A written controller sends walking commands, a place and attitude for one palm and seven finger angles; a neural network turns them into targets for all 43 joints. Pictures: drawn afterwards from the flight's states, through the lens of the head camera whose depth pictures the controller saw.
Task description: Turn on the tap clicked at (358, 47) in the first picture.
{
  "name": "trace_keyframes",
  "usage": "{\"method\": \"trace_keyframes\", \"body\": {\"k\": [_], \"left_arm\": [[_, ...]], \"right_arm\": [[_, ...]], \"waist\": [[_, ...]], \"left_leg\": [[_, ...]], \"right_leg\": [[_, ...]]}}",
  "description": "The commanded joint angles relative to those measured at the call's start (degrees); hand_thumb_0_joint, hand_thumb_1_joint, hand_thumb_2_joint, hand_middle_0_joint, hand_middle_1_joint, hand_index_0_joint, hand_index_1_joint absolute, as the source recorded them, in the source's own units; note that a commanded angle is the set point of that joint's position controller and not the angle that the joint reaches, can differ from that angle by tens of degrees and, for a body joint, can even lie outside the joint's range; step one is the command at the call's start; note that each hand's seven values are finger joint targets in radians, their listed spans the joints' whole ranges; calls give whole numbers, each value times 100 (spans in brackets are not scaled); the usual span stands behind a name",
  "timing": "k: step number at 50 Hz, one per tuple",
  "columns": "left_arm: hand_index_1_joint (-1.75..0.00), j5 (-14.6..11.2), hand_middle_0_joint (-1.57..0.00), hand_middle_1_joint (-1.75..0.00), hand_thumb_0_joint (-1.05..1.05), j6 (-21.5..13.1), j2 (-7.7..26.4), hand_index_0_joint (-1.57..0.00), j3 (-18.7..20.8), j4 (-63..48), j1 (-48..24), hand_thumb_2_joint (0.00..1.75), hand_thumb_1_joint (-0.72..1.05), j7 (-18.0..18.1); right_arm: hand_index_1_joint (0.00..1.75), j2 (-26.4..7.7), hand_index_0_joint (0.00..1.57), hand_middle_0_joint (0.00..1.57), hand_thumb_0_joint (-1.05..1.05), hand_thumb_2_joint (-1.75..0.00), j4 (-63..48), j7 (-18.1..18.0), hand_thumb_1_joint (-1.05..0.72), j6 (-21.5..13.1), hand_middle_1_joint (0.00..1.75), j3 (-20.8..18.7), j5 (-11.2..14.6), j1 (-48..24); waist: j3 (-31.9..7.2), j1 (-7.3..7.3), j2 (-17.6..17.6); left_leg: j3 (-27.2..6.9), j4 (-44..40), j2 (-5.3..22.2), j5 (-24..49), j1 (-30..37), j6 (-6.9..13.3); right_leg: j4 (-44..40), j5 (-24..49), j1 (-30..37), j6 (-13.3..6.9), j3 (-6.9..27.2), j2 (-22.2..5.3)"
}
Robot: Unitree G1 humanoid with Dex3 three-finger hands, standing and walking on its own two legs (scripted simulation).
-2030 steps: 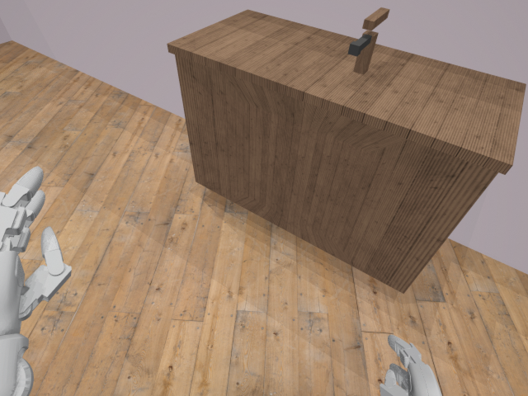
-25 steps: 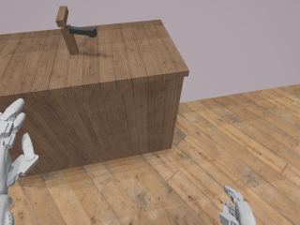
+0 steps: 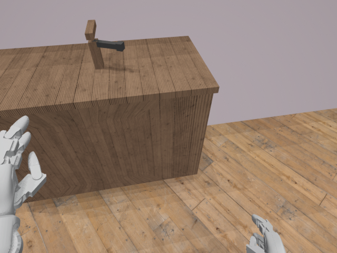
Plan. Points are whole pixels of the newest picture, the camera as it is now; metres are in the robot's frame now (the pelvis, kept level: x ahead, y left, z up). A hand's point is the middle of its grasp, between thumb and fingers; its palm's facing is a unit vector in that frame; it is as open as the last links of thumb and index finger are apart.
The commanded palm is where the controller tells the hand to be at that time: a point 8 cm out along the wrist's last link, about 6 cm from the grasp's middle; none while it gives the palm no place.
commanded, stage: turn to face it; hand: left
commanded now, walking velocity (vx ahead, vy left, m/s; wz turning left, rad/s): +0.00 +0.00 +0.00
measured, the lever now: (120, 46) +0.80 +0.26 +0.12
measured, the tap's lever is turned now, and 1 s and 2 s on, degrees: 66 66 66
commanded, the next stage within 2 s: take the last steps up to it in 0.26 s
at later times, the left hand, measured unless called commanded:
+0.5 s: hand (49, 173) +0.21 +0.24 +0.15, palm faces +0.38 -0.85 -0.37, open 7.4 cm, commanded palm +0.16 +0.28 +0.17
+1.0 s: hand (101, 123) +0.34 +0.18 +0.16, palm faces +0.29 -0.84 -0.45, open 7.4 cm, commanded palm +0.28 +0.23 +0.17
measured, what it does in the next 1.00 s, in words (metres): lifts its right foot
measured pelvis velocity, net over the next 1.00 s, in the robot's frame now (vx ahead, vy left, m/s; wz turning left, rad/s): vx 0.09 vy -0.03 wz -0.11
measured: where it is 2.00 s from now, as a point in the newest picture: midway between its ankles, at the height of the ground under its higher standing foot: (184, 251)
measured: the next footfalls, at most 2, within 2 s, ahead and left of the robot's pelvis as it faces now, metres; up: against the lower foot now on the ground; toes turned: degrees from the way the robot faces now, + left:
right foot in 1.02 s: +0.17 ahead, -0.14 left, +0.00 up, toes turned -10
left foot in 1.36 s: +0.30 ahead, +0.08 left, +0.00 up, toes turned +0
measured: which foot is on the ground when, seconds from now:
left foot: down 0.00-1.00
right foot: down 0.00-0.80, up 0.82-1.00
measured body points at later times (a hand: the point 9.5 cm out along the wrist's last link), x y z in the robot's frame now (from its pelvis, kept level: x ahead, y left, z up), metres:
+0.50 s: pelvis -0.01 +0.01 -0.01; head -0.01 +0.01 +0.44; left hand +0.19 +0.28 +0.17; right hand +0.16 -0.23 -0.09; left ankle +0.03 +0.10 -0.74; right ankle +0.00 -0.12 -0.74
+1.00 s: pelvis +0.09 -0.03 -0.02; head +0.09 -0.05 +0.43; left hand +0.32 +0.23 +0.18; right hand +0.21 -0.26 -0.12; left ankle +0.06 +0.11 -0.74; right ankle +0.11 -0.13 -0.73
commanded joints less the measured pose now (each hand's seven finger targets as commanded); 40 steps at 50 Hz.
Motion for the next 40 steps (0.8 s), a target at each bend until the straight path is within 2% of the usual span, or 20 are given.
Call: {"method": "trace_keyframes", "body": {"k": [1, 4, 5, 6, 10, 18, 21, 23, 25, 26, 28, 30, 31, 32, 33, 35, 37, 38, 39, 40], "left_arm": [[-30, 28, -20, -30, 0, -387, 939, -20, 509, -1250, -635, 90, 90, 106], [-30, 46, -20, -30, 0, -398, 917, -20, 508, -1275, -630, 90, 90, 116], [-30, 59, -20, -30, 0, -415, 1065, -20, 637, -1354, -676, 90, 90, 129], [-30, 53, -20, -30, 0, -426, 923, -20, 528, -1348, -637, 90, 90, 117], [-30, 84, -20, -30, 0, -468, 1023, -20, 680, -1448, -674, 90, 90, 137], [-30, 98, -20, -30, 0, -489, 857, -20, 649, -1533, -437, 90, 90, 127], [-30, 84, -20, -30, 0, -457, 858, -20, 657, -1583, -424, 90, 90, 141], [-30, 101, -20, -30, 0, -399, 814, -20, 635, -1574, -447, 90, 90, 162], [-30, 139, -20, -30, 0, -346, 901, -20, 703, -1579, -563, 90, 90, 191], [-30, 145, -20, -30, 0, -319, 853, -20, 685, -1470, -527, 90, 90, 204], [-30, 135, -20, -30, 0, -272, 870, -20, 689, -1335, -571, 90, 90, 224], [-30, 113, -20, -30, 0, -278, 997, -20, 751, -1350, -664, 90, 90, 222], [-30, 81, -20, -30, 0, -279, 1017, -20, 729, -1335, -656, 90, 90, 216], [-30, 67, -20, -30, 0, -299, 1024, -20, 681, -1392, -826, 90, 90, 206], [-30, 58, -20, -30, 0, -338, 1035, -20, 651, -1472, -964, 90, 90, 201], [-30, 56, -20, -30, 0, -402, 1107, -20, 700, -1502, -1034, 90, 90, 194], [-30, 33, -20, -30, 0, -439, 1097, -20, 739, -1467, -893, 90, 90, 192], [-30, 14, -20, -30, 0, -444, 1062, -20, 770, -1460, -729, 90, 90, 181], [-30, 17, -20, -30, 0, -453, 985, -20, 741, -1530, -681, 90, 90, 194], [-30, 37, -20, -30, 0, -457, 1010, -20, 710, -1454, -685, 90, 90, 204]], "right_arm": [[30, -721, 20, 20, 0, -90, -935, -44, -90, -350, 30, -228, -10, -751], [30, -724, 20, 20, 0, -90, -929, -35, -90, -368, 30, -229, -7, -765], [30, -755, 20, 20, 0, -90, -935, -45, -90, -377, 30, -256, -25, -777], [30, -715, 20, 20, 0, -90, -938, -34, -90, -379, 30, -240, -15, -765], [30, -750, 20, 20, 0, -90, -950, -44, -90, -423, 30, -291, -40, -781], [30, -711, 20, 20, 0, -90, -978, -29, -90, -463, 30, -316, -13, -766], [30, -678, 20, 20, 0, -90, -911, -10, -90, -457, 30, -307, -8, -678], [30, -682, 20, 20, 0, -90, -925, -25, -90, -425, 30, -278, 6, -680], [30, -721, 20, 20, 0, -90, -951, -59, -90, -409, 30, -269, -3, -686], [30, -671, 20, 20, 0, -90, -921, -73, -90, -391, 30, -239, 6, -660], [30, -653, 20, 20, 0, -90, -900, -79, -90, -370, 30, -238, -4, -627], [30, -625, 20, 20, 0, -90, -846, -61, -90, -395, 30, -248, -13, -563], [30, -560, 20, 20, 0, -90, -814, -28, -90, -421, 30, -227, 15, -545], [30, -574, 20, 20, 0, -90, -809, 23, -90, -434, 30, -244, 39, -518], [30, -590, 20, 20, 0, -90, -853, 48, -90, -452, 30, -266, 82, -514], [30, -642, 20, 20, 0, -90, -811, 72, -90, -475, 30, -262, 90, -505], [30, -631, 20, 20, 0, -90, -743, 66, -90, -417, 30, -215, 53, -391], [30, -718, 20, 20, 0, -90, -766, 42, -90, -383, 30, -237, 26, -436], [30, -777, 20, 20, 0, -90, -799, 26, -90, -351, 30, -240, 52, -485], [30, -722, 20, 20, 0, -90, -868, 22, -90, -371, 30, -251, 100, -491]], "waist": [[-326, -66, 55], [-327, -74, 62], [-401, -70, 109], [-325, -80, 118], [-414, -74, 325], [-525, -73, 430], [-665, -129, 329], [-491, -147, 533], [-267, -164, 773], [-162, -161, 712], [-29, -154, 194], [-122, -163, -729], [-227, -162, -1137], [-300, -173, -1168], [-268, -150, -1113], [-330, -182, -740], [-423, -293, -279], [-416, -294, 258], [-489, -283, 1180], [-341, -301, 1461]], "left_leg": [[-539, -681, 311, -426, 111, 25], [-540, -712, 323, -611, 64, 16], [-562, -724, 336, -615, 44, 3], [-570, -767, 379, -739, -3, -3], [-666, -911, 536, -1082, -203, 2], [-634, -884, 761, -1138, -469, 49], [-626, -769, 765, -1852, -268, 109], [-754, -892, 862, -2728, -402, 204], [-901, -1022, 936, -3262, -632, 283], [-898, -964, 975, -3280, -694, 316], [-658, -380, 801, -2842, -788, 277], [-141, 910, 436, -1902, -1088, 164], [149, 1618, 222, -1385, -1351, 75], [215, 1937, 119, -1385, -1549, -19], [131, 2046, 124, -1444, -1693, -50], [54, 1709, 224, -1466, -1412, -22], [15, 546, 289, -586, -44, 109], [-594, 171, 600, -13, 711, 324], [-1607, -295, 1307, 275, 1496, 584], [-2461, -790, 1929, -25, 1600, 937]], "right_leg": [[-539, -130, -217, -10, 476, -272], [-555, -140, -220, -22, 512, -239], [-518, -115, -170, -29, 519, -229], [-484, -163, -232, -24, 510, -214], [-192, -17, -140, 1, 504, -118], [335, 316, -51, 46, 457, -69], [410, -344, -255, -68, 492, -79], [551, -1031, -459, -119, 381, 11], [744, -1327, -575, -166, 252, 89], [755, -1327, -593, -185, 208, 91], [422, -1479, -639, -363, 571, -99], [-111, -1501, -382, -758, 1810, -817], [-362, -1058, 8, -965, 2556, -1264], [-464, -715, 298, -1155, 2905, -1587], [-391, -111, 559, -1284, 2962, -1705], [96, 947, 632, -1231, 2493, -1654], [960, 937, -147, -843, 1531, -1162], [1608, 415, -990, -512, 968, -573], [2472, -650, -1989, -152, 219, -2], [3326, -2083, -2627, 1, -1, 54]]}}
